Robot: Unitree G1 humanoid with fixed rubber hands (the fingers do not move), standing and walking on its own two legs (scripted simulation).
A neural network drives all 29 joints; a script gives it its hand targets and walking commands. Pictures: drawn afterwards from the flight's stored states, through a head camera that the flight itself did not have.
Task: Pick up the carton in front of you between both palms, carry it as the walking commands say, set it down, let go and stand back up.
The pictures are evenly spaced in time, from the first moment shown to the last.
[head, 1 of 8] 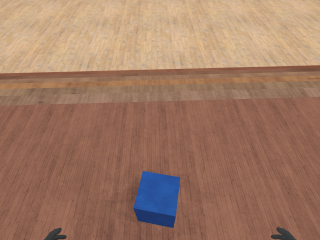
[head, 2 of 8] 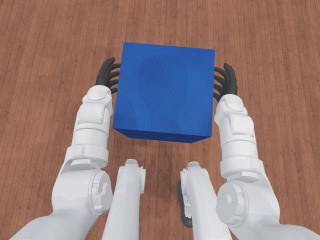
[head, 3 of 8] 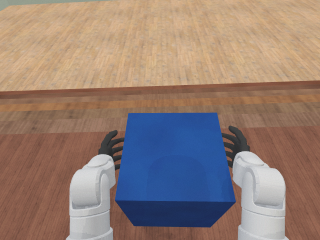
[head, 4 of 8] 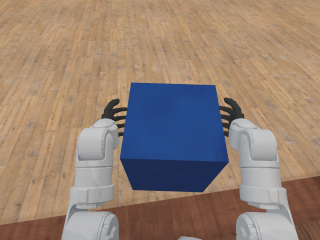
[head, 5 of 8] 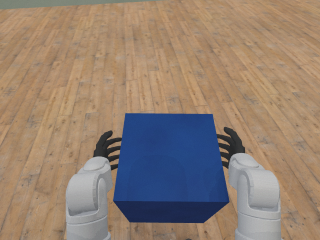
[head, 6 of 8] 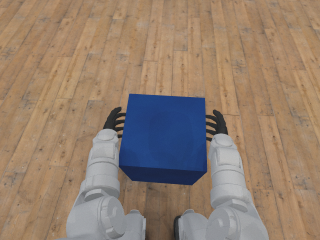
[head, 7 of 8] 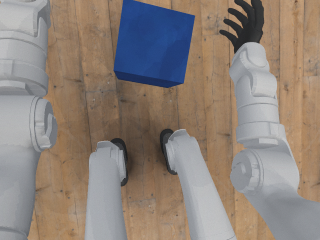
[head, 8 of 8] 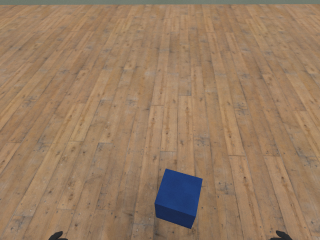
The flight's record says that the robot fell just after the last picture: no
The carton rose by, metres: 0.67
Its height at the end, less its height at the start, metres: -1.13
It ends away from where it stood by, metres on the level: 5.40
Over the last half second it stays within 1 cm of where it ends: yes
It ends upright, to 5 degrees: yes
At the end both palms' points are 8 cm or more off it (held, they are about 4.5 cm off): yes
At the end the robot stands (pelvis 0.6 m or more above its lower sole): yes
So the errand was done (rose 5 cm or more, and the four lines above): yes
